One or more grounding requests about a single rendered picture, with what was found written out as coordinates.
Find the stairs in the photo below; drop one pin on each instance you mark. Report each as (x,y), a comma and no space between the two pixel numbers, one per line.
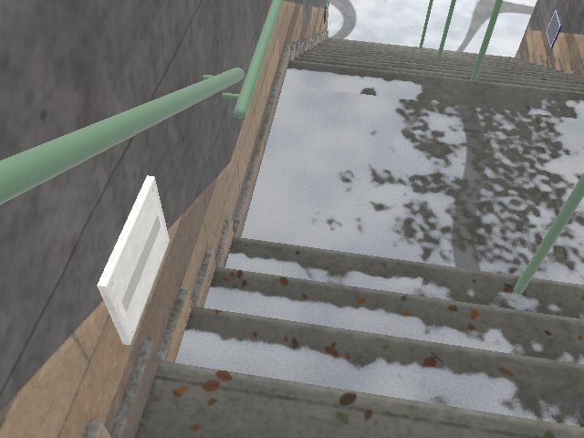
(302,342)
(453,64)

